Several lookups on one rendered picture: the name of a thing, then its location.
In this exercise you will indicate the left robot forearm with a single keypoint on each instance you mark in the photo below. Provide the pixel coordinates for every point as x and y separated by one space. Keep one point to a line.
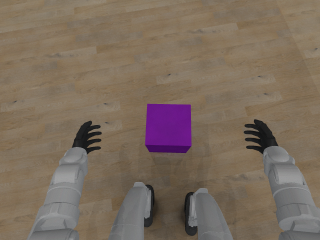
61 206

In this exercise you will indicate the left robot hand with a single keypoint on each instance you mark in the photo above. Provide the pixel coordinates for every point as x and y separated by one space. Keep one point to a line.
82 137

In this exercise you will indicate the right robot hand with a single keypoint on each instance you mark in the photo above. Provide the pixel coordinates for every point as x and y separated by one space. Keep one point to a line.
266 137

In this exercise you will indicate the right robot forearm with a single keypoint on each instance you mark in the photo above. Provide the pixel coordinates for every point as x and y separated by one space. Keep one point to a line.
296 210

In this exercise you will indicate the carton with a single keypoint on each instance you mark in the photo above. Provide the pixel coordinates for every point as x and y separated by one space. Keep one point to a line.
168 128

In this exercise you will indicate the robot right upper arm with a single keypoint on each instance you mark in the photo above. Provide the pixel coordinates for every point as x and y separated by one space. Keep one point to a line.
298 235

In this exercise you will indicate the right robot shin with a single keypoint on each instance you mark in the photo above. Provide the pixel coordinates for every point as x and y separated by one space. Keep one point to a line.
191 221

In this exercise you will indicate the right robot thigh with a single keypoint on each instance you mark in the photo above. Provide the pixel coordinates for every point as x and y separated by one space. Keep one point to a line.
211 224

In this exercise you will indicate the robot left upper arm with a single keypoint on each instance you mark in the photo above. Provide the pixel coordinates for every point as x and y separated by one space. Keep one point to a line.
55 234

